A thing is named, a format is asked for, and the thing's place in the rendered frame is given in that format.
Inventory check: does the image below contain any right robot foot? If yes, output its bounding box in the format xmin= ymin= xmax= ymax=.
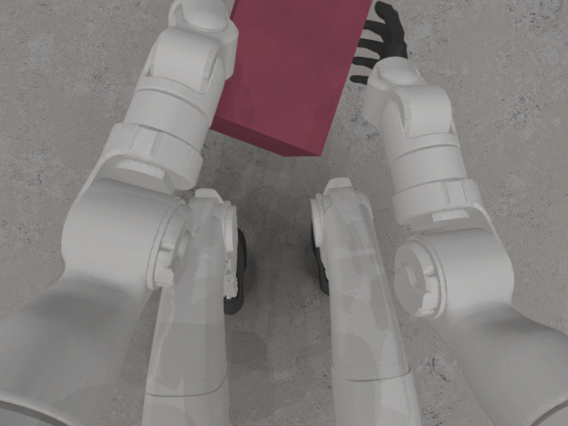
xmin=312 ymin=226 xmax=329 ymax=296

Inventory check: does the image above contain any right robot thigh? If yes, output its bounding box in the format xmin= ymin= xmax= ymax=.
xmin=311 ymin=186 xmax=422 ymax=426

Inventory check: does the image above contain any robot right hand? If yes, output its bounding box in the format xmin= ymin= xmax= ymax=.
xmin=350 ymin=1 xmax=407 ymax=85

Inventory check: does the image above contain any right robot upper arm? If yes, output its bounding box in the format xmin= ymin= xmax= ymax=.
xmin=393 ymin=228 xmax=568 ymax=426

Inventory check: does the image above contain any carton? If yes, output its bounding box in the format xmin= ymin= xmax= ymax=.
xmin=209 ymin=0 xmax=373 ymax=157

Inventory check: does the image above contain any right robot forearm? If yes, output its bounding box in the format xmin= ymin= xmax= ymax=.
xmin=361 ymin=57 xmax=514 ymax=293

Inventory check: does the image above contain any left robot forearm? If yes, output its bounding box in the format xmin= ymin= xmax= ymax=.
xmin=61 ymin=0 xmax=239 ymax=261

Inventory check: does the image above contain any left robot upper arm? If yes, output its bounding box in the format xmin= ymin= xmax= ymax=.
xmin=0 ymin=177 xmax=194 ymax=426

